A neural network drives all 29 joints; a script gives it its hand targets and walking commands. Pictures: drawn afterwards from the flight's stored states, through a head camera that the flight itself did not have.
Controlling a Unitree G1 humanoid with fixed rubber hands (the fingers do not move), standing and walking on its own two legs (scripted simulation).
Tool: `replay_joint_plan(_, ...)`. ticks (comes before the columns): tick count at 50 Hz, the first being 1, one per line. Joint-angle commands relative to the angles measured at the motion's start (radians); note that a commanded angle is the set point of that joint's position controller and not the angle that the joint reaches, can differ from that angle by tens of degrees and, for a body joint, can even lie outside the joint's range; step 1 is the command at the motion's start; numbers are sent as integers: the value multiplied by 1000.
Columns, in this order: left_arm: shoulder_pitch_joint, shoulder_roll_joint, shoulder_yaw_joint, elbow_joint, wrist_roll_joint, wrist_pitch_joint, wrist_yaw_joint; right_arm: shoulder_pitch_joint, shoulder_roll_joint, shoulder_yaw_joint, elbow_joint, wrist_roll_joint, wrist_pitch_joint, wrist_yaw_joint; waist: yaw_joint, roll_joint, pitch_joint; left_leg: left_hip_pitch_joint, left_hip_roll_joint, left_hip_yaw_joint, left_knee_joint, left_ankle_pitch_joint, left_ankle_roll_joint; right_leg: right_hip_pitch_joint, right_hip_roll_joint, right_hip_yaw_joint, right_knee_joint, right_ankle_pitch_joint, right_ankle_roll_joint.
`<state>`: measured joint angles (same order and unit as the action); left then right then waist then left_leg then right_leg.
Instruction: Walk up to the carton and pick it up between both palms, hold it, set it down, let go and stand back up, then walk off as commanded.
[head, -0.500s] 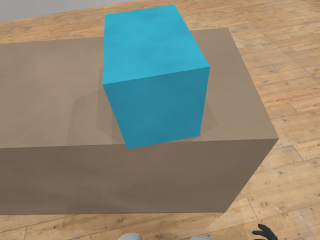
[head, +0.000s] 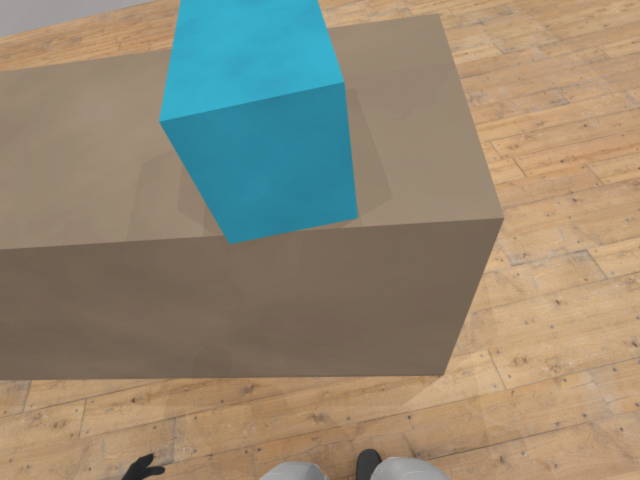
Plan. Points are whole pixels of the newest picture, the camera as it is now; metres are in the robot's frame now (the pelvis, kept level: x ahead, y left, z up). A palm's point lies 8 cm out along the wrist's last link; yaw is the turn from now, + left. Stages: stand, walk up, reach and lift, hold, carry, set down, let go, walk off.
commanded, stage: walk up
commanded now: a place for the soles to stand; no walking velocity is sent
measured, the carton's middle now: (268, 108) +0.60 +0.09 +0.12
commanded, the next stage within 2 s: none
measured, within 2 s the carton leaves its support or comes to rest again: neither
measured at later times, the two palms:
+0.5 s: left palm out of the picture -0.04 +0.29 -0.05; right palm out of the picture +0.01 -0.32 -0.19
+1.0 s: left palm out of the picture -0.05 +0.44 -0.15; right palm out of the picture -0.01 -0.21 -0.15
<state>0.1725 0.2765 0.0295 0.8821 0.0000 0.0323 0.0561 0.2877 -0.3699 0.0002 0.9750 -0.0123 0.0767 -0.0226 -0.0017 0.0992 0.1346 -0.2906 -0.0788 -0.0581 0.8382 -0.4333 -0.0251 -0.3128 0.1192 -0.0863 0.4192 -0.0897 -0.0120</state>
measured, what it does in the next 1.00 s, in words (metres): steps to the left: left foot, then right foot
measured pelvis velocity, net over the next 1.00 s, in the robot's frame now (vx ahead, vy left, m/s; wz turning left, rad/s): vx -0.09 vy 0.10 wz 0.09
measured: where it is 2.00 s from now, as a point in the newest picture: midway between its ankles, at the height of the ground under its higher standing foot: outside the picture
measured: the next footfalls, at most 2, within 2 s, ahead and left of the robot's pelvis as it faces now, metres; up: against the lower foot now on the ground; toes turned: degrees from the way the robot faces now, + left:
left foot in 0.06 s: +0.02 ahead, +0.12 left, +0.00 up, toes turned -5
right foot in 0.24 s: -0.02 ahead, -0.13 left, +0.00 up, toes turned +6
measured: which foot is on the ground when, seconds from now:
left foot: up 0.00-0.04, down 0.06-0.24, up 0.26-0.78, down 0.80-1.00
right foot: down 0.00-0.06, up 0.08-0.22, down 0.24-0.84, up 0.86-1.00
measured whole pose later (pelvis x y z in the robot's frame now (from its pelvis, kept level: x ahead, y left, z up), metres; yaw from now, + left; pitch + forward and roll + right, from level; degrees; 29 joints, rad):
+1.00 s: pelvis -0.09 +0.10 -0.05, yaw +5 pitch -5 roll -1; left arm 0.18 0.43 0.07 0.88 0.00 -0.03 0.07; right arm 0.22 -0.42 0.00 0.89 -0.02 0.02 0.01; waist 0.00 0.00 0.24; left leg -0.35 -0.11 -0.13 0.96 -0.52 0.02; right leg -0.46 0.00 0.12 1.20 -0.53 0.02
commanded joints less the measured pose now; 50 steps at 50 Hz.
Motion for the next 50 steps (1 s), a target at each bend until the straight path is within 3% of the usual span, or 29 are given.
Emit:
replay_joint_plan(1, -247, 256, 124, -131, 11, 3, -8, 328, -189, -131, 38, -18, 9, -4, -144, -74, -134, 181, 153, -23, -462, 201, 236, 28, -128, 218, 234, -365, 241)
replay_joint_plan(2, -88, 235, 109, -102, -4, 8, -5, 66, -184, -113, -38, -38, 12, -10, -39, 212, -109, -105, 300, -299, -536, 163, 324, 95, -87, 195, 637, -540, 138)
replay_joint_plan(3, 57, 272, 124, -57, 1, 11, -10, -223, -236, -112, -141, -43, 2, -18, 93, 230, -31, -398, 396, -493, -590, 12, 380, 124, -49, 232, 885, -532, 91)
replay_joint_plan(4, 88, 322, 137, -72, 9, 18, -13, -419, -326, -121, -229, -30, -22, -36, 124, 201, 35, -735, 537, -606, -619, -19, 436, 238, -68, 375, 1144, -546, 53)
replay_joint_plan(5, 177, 336, 147, -45, 7, 24, -12, -573, -324, -119, -277, -25, -44, -49, 218, 232, 88, -958, 587, -631, -556, 74, 434, 344, -149, 560, 1312, -602, 28)
replay_joint_plan(7, 273, 300, 129, 12, -2, 10, -7, -561, -230, -80, -310, -36, -56, -44, 261, 138, 77, -772, 402, -378, -273, 322, 294, 219, -189, 520, 987, -677, -40)
replay_joint_plan(9, 203, 306, 137, 23, 11, -26, -5, -300, -188, -86, -233, -58, -33, -19, 141, 22, 76, -412, 178, -147, -93, 332, 135, 134, -205, 339, 245, -447, -25)
replay_joint_plan(10, 186, 318, 141, 29, 5, -40, 3, -162, -187, -90, -189, -55, -13, -1, 83, -150, 37, -269, 89, -77, 27, 190, 126, 163, -164, 253, 7, -301, 19)
replay_joint_plan(11, 167, 357, 147, 20, 16, -45, 11, -59, -199, -107, -153, -55, 2, 2, 33, -169, 4, -289, 23, -122, 160, -76, 89, 242, -180, 379, -2, -219, 48)
replay_joint_plan(12, 107, 443, 150, -28, 43, -59, 25, -15, -183, -102, -160, -58, 14, 12, -53, -215, -22, -396, -29, -155, 334, -162, 41, 195, -374, 712, -19, -145, -18)
replay_joint_plan(13, 40, 472, 161, -72, 34, -63, 41, -68, -229, -121, -205, -48, 22, 14, -17, -226, -60, -361, -9, -285, 389, -169, 54, 24, -504, 987, -156, -260, -73)
replay_joint_plan(14, -41, 514, 177, -82, 26, -71, 54, -105, -287, -142, -187, -45, 26, 15, -31, -190, -4, -353, -2, -323, 449, -103, 64, -42, -486, 1000, -218, -420, 1)
replay_joint_plan(16, -28, 465, 166, -41, 34, -80, 70, -157, -296, -148, -180, -33, 27, 29, -23, -166, 133, -356, -22, -329, 452, 8, 43, -116, -400, 837, -216, -585, 134)
replay_joint_plan(18, -44, 436, 165, -25, 24, -87, 70, -59, -279, -146, -117, -29, 30, 42, -46, -285, 117, -336, -25, -298, 393, 81, 47, -40, -337, 689, -211, -634, 230)
replay_joint_plan(20, -40, 413, 165, -31, 32, -90, 64, -51, -284, -153, -100, -43, 34, 54, -38, -363, 68, -318, -3, -255, 370, 84, 33, 46, -330, 636, -182, -603, 168)
replay_joint_plan(25, 61, 375, 163, -44, 11, -102, 57, -48, -300, -146, -100, -53, 29, 59, 5, -253, -106, -338, 24, -259, 285, 99, 25, 343, -338, 535, -9, -197, 69)
replay_joint_plan(27, 81, 384, 156, -43, 6, -102, 57, -59, -305, -138, -118, -51, 29, 54, 9, -320, -120, -350, 19, -258, 302, 64, 29, 354, -349, 520, 26, -52, 14)
replay_joint_plan(32, 115, 427, 159, -57, 20, -97, 62, -85, -303, -144, -169, -54, 29, 54, 45, -240, -107, -339, 73, -217, 344, -62, 25, 271, -463, 616, 79, -74, -222)
replay_joint_plan(34, 61, 468, 159, -83, 32, -101, 56, -93, -300, -141, -182, -44, 18, 51, 35, -342, -81, -323, 120, -201, 293, -114, 40, 206, -507, 645, 86, -26, -285)
replay_joint_plan(37, 39, 492, 154, -85, 37, -102, 54, -94, -313, -154, -194, -49, 13, 60, 35, -409, -67, -259, 156, -134, 168, -143, 47, 121, -512, 681, 102, 43, -302)
replay_joint_plan(39, -78, 484, 142, -114, 38, -97, 44, 14, -326, -160, -156, -36, -11, 61, -54, -397, -125, -16, 196, -111, -108, -17, 82, -5, -442, 533, 218, 127, -227)
replay_joint_plan(40, -138, 421, 118, -113, 32, -92, 34, 109, -309, -165, -108, -38, -34, 57, -128, -317, -183, 197, 144, -108, -267, 42, 91, -115, -359, 404, 380, 173, -145)
replay_joint_plan(41, -64, 308, 93, -101, 30, -74, 27, 122, -327, -176, -106, -52, -56, 45, -103, -54, -150, 202, 141, -209, -418, 134, 60, -169, -178, 203, 660, -95, -64)
replay_joint_plan(42, -8, 252, 80, -110, 28, -74, 36, 21, -415, -177, -152, -33, -66, 39, -45, 247, -91, 175, 302, -558, -454, 419, 87, -363, -16, 128, 837, -613, 2)
replay_joint_plan(43, -45, 368, 100, -94, 24, -76, 53, -5, -412, -170, -162, -8, -64, 38, -77, 185, -126, 131, 353, -725, -487, 357, 186, -341, -35, 230, 840, -622, -11)
replay_joint_plan(45, -68, 400, 100, -62, 9, -72, 35, -76, -296, -135, -176, -2, -73, 22, -35, -42, -31, 90, 252, -569, -419, 370, 140, -330, -87, 238, 854, -504, -23)
replay_joint_plan(46, -28, 378, 97, -55, 0, -66, 31, -62, -306, -138, -179, -14, -76, 15, -36, 51, -53, 138, 239, -484, -377, 452, 73, -347, -112, 230, 842, -475, -26)
replay_joint_plan(49, 57, 367, 83, -35, -3, -59, 13, -62, -261, -124, -173, 3, -97, -6, -18, 3, -121, 243, 269, -511, -307, 508, 128, -331, -149, 251, 789, -445, -25)
replay_joint_plan(50, 47, 356, 81, -32, -6, -57, 13, -50, -260, -120, -163, -1, -102, -9, -22, 57, -141, 256, 275, -486, -291, 559, 129, -314, -153, 261, 759, -450, -19)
